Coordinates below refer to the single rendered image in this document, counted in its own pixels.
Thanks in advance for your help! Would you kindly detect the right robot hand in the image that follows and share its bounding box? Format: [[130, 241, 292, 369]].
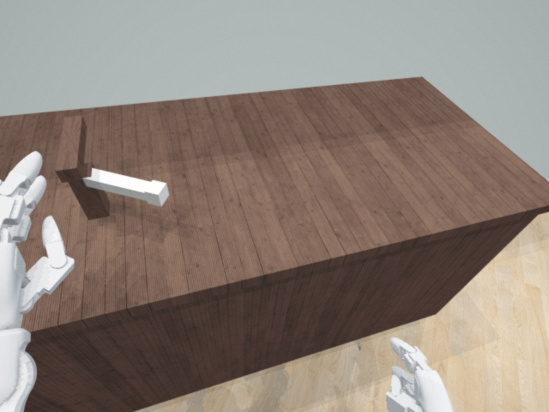
[[386, 337, 454, 412]]

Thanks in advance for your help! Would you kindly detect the left robot forearm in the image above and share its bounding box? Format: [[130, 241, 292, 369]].
[[0, 328, 37, 412]]

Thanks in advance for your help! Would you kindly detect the left robot hand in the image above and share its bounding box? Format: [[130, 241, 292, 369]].
[[0, 151, 75, 330]]

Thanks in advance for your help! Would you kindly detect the tap lever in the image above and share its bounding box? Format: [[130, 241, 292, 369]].
[[82, 168, 169, 207]]

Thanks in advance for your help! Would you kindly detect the counter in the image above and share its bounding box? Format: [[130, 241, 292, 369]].
[[0, 76, 549, 412]]

